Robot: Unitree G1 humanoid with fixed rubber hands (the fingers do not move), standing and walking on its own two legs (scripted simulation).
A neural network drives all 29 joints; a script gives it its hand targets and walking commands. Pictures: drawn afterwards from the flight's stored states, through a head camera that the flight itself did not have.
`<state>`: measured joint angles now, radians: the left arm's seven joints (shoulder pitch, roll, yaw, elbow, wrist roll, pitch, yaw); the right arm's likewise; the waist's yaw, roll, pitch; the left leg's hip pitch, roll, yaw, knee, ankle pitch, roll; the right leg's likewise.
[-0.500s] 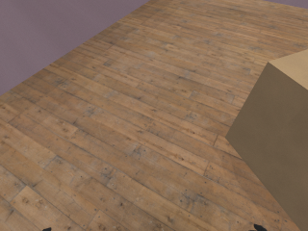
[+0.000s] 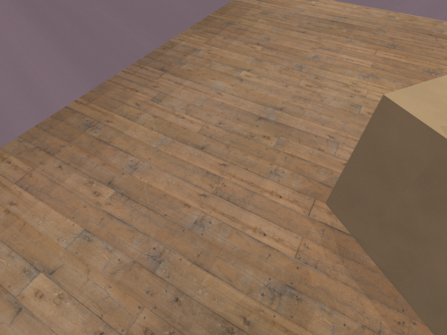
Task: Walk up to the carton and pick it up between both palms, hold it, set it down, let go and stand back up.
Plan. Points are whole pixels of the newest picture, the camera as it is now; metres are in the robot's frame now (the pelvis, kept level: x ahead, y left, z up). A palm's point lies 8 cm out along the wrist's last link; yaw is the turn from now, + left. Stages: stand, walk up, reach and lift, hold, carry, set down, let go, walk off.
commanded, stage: stand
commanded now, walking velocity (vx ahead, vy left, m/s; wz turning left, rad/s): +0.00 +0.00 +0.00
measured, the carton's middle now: out of the picture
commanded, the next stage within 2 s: walk up in 1.26 s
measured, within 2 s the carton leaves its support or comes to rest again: neither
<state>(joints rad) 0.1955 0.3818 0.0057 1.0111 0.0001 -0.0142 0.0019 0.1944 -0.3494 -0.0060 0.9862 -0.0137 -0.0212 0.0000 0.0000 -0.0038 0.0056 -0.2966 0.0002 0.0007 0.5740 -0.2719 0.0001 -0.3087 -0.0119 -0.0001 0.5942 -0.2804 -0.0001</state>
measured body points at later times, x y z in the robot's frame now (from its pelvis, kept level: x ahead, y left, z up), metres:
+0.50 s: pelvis +0.00 +0.00 +0.00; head +0.00 +0.00 +0.45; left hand +0.05 +0.32 -0.12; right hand +0.06 -0.30 -0.12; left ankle +0.02 +0.12 -0.73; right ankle +0.02 -0.12 -0.73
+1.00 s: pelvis +0.00 +0.00 +0.01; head +0.00 +0.00 +0.46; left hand +0.05 +0.32 -0.12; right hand +0.06 -0.30 -0.12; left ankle +0.02 +0.12 -0.73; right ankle +0.02 -0.12 -0.73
